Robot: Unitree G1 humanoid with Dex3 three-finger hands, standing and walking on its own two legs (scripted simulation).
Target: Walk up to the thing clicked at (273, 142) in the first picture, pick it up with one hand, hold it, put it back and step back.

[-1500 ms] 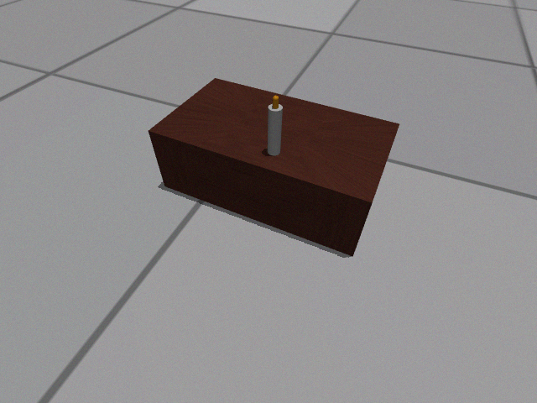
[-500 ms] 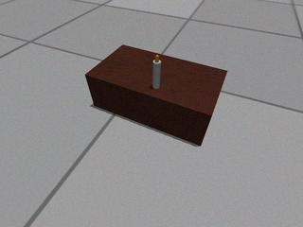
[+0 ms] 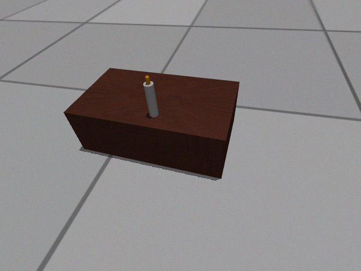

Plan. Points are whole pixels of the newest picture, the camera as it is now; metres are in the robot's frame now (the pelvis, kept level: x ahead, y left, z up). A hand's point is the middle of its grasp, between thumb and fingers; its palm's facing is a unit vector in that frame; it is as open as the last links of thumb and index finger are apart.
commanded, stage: walk up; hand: left
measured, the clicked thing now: (150, 96) +1.10 +0.22 -0.26
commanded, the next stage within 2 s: none
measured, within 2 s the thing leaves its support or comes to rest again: neither
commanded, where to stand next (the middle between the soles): +0.64 +0.13 m, yaw -15 degrees
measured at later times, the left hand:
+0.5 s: hand (66, 232) +0.29 +0.35 -0.14, palm faces -0.16 -0.90 -0.41, open 7.4 cm
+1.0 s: hand (91, 154) +0.54 +0.34 -0.10, palm faces -0.17 -0.87 -0.46, open 7.4 cm
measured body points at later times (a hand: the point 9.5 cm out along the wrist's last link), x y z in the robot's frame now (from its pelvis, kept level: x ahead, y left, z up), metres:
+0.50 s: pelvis +0.22 +0.07 +0.00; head +0.26 +0.08 +0.45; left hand +0.29 +0.40 -0.11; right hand +0.29 -0.26 -0.09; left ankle +0.31 +0.18 -0.72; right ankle +0.09 -0.08 -0.65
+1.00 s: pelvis +0.41 +0.08 +0.01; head +0.42 +0.05 +0.45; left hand +0.55 +0.39 -0.07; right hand +0.41 -0.23 -0.13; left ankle +0.40 +0.21 -0.65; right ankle +0.45 -0.04 -0.72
